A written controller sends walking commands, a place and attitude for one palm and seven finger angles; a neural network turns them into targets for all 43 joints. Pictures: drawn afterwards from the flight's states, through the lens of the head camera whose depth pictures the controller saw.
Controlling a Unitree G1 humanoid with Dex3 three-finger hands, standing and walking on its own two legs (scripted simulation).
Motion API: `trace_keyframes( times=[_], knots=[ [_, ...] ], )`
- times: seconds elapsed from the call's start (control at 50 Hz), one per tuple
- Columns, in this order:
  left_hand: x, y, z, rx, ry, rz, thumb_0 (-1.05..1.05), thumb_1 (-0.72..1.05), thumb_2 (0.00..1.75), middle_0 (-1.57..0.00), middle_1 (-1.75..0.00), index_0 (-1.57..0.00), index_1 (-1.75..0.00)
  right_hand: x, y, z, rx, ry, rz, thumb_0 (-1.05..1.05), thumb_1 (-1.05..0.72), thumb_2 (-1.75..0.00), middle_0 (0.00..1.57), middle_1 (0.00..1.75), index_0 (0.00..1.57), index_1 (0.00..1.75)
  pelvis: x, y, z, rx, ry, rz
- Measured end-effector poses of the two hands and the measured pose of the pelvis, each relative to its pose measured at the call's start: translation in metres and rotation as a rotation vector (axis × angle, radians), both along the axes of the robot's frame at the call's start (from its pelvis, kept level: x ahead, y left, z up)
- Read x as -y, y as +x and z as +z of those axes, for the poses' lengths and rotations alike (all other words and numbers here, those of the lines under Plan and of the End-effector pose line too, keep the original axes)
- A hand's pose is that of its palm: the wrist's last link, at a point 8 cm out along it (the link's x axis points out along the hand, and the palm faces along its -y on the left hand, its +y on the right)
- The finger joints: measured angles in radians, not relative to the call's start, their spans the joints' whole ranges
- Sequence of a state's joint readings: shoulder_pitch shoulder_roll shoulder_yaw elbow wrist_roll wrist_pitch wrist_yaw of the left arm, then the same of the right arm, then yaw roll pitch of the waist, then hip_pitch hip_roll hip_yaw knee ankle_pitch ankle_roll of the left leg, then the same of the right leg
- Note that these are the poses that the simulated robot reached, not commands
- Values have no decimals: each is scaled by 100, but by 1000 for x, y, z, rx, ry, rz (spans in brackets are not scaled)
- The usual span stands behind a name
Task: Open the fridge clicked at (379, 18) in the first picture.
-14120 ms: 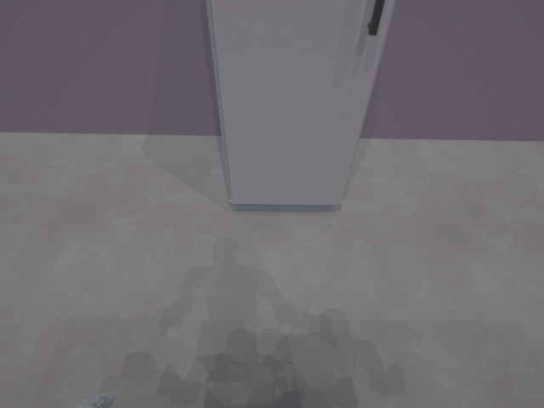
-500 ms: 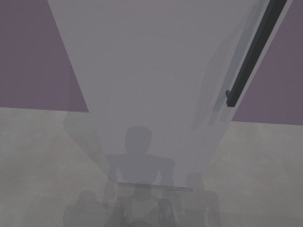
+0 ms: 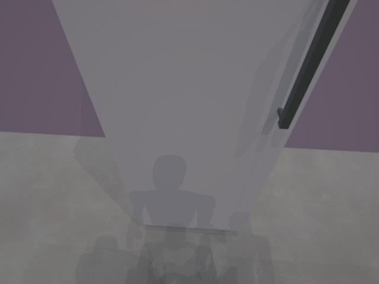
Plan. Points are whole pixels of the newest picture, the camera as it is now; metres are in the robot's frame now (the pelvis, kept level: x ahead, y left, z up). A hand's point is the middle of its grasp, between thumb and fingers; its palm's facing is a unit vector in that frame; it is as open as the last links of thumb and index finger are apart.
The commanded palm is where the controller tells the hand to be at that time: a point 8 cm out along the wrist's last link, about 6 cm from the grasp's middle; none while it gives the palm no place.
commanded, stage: raise the hand to about handle height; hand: right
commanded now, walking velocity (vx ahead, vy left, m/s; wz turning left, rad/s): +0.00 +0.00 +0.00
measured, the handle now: (306, 61) +0.46 -0.19 +0.26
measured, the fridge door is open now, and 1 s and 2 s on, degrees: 0 0 0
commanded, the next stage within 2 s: none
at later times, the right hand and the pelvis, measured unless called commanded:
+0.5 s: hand (317, 277) +0.15 -0.20 +0.04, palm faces +0.14 +0.99 -0.08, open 9.5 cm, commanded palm +0.13 -0.25 +0.06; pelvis -0.03 +0.03 -0.04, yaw -5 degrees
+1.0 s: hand (366, 218) +0.21 -0.25 +0.14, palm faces +0.08 +0.99 -0.10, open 12.5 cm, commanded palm +0.17 -0.29 +0.16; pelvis -0.02 +0.00 -0.01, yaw -2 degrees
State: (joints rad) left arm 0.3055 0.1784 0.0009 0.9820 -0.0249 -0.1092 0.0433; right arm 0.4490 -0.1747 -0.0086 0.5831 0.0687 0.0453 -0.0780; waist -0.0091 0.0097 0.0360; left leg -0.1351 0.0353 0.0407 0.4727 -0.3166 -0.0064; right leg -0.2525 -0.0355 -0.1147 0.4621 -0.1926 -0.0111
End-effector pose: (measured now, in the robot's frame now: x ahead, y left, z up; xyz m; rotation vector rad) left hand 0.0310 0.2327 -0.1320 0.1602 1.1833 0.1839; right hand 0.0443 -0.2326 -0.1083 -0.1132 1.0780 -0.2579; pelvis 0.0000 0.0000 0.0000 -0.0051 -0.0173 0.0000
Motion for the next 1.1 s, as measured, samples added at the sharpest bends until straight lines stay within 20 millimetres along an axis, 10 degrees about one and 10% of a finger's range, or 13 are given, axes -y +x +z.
trace_keyframes(
  times=[0.1,0.18,0.32,0.44,0.78,1.1],
  knots=[
    [-8,54,14,331,23,-49,2,91,89,-20,-30,-20,-30,2,103,107,710,-60,37,2,-88,-88,21,34,20,33,0,-9,-10,-26,0,-45],
    [-18,100,29,523,30,-96,2,91,89,-20,-30,-20,-30,-14,136,146,1103,25,195,1,-81,-85,21,38,21,38,-7,-19,-26,-92,1,-28],
    [-31,154,57,703,71,-158,2,91,89,-20,-30,-20,-30,-10,96,110,994,112,224,1,-64,-79,23,47,23,47,-20,-24,-45,-110,5,-29],
    [-22,162,56,699,79,-238,1,91,90,-20,-30,-20,-30,13,64,135,1072,-36,124,1,-50,-73,24,56,23,56,-28,-23,-45,-84,35,-69],
    [-13,104,41,584,15,-144,2,90,89,-21,-30,-20,-30,47,132,217,1130,2,257,1,-10,-56,26,82,26,82,-16,-14,-18,-39,22,-35],
    [19,148,81,715,14,-229,2,91,90,-20,-30,-20,-30,81,143,281,1204,-52,249,0,28,-40,29,106,29,106,0,-19,-4,39,24,-50]
  ],
)
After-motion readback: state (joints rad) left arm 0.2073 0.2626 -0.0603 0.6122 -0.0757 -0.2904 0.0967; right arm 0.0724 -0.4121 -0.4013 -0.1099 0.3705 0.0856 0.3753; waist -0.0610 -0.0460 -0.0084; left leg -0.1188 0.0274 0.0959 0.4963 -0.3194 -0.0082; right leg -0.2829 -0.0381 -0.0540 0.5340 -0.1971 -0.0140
